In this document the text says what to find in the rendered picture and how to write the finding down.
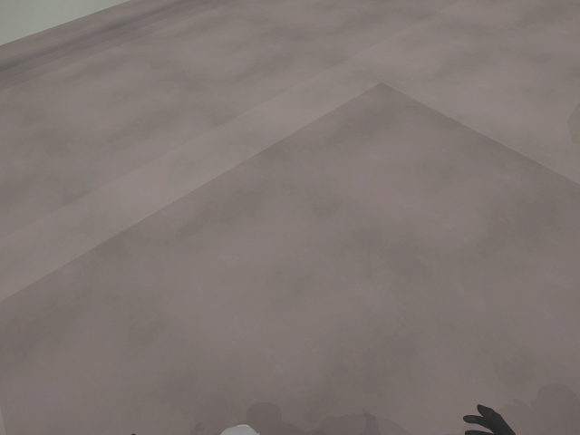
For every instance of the right robot hand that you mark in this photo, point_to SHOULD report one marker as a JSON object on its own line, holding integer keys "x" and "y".
{"x": 490, "y": 420}

